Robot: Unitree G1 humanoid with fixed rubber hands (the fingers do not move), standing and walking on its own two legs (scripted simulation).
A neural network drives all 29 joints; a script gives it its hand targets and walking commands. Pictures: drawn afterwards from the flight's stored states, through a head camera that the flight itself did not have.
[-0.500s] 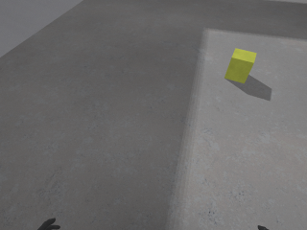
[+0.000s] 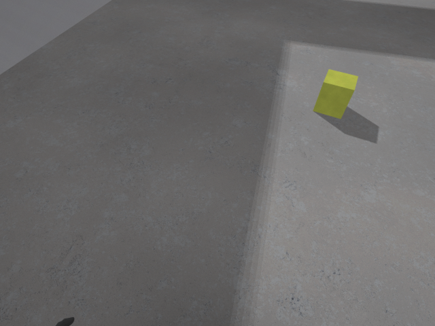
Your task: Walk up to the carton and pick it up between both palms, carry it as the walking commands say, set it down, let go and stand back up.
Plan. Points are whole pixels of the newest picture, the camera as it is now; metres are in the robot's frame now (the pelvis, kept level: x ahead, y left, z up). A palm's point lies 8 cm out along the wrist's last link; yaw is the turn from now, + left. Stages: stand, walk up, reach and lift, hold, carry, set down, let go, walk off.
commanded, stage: stand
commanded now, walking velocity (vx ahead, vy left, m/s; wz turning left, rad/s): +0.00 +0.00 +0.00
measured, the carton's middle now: (334, 94) +1.77 -0.85 -0.66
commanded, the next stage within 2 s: walk up in 0.16 s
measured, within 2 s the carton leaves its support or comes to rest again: neither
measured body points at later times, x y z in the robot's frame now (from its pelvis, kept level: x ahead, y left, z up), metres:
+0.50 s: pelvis +0.03 -0.01 +0.00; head +0.02 -0.01 +0.45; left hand +0.17 +0.32 -0.10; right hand +0.09 -0.37 -0.09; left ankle +0.01 +0.12 -0.75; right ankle +0.03 -0.15 -0.71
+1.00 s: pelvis +0.20 -0.16 -0.01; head +0.21 -0.16 +0.44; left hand +0.35 +0.16 -0.10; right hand +0.24 -0.51 -0.10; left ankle +0.36 -0.06 -0.71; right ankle +0.16 -0.26 -0.75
